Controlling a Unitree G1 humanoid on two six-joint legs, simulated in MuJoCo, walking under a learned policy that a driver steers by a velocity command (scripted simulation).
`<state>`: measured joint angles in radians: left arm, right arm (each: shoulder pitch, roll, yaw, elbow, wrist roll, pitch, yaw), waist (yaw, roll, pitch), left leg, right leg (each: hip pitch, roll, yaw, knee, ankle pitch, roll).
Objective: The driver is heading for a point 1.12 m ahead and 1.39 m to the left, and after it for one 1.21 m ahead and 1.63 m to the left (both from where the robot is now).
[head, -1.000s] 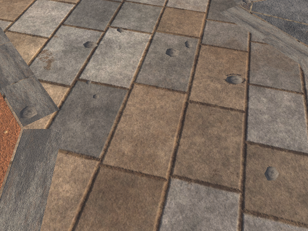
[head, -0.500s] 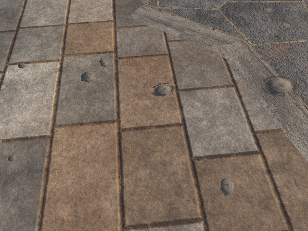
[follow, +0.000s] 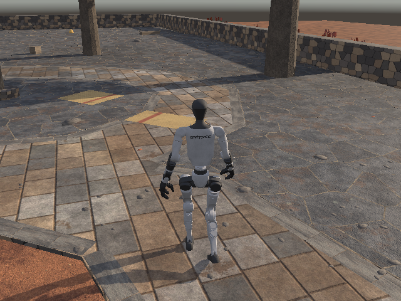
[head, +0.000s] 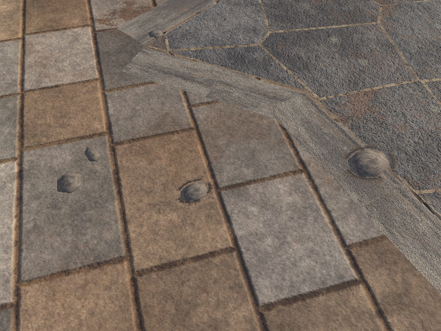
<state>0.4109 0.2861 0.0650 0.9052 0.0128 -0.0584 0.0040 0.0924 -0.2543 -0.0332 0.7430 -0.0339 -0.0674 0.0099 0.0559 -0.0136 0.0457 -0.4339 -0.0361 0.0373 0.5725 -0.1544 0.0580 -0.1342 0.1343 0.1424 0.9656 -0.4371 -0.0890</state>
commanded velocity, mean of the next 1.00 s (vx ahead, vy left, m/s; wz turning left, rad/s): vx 0.50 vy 0.00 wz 0.44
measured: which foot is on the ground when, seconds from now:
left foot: down 0.00-0.44, up 0.46-0.92, down 0.94-1.00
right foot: up 0.00-0.40, down 0.42-0.96, up 0.98-1.00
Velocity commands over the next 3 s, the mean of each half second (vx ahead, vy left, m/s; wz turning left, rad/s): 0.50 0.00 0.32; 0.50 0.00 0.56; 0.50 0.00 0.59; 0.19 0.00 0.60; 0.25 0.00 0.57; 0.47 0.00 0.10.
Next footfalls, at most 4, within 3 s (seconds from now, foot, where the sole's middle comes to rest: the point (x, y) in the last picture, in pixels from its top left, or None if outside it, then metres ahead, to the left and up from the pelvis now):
0.42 right None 0.37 -0.09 -0.76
0.94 left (169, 300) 0.54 0.21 -0.76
1.46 right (164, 203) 0.89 0.28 -0.76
1.92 left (85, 214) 0.82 0.54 -0.76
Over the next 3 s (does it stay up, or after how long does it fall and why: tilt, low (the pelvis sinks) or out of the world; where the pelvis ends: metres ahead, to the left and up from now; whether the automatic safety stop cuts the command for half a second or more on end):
stays up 0.81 0.66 0.02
